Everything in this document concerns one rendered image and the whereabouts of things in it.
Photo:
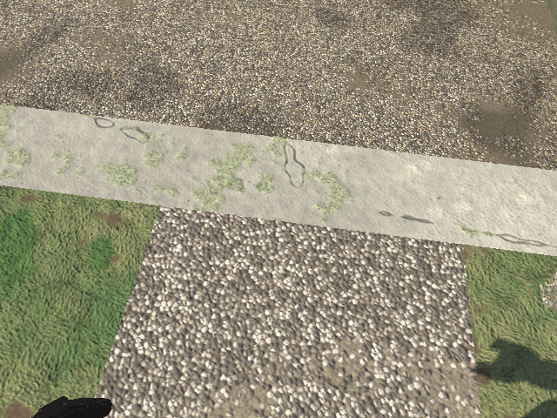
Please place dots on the robot left hand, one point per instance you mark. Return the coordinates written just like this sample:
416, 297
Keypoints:
77, 408

